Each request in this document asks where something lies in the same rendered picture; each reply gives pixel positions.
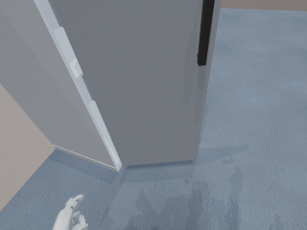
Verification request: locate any handle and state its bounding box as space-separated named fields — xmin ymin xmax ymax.
xmin=197 ymin=0 xmax=215 ymax=66

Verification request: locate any fridge door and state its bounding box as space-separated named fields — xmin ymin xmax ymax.
xmin=52 ymin=0 xmax=222 ymax=166

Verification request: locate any left robot hand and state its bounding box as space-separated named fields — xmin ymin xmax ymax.
xmin=53 ymin=194 xmax=88 ymax=230

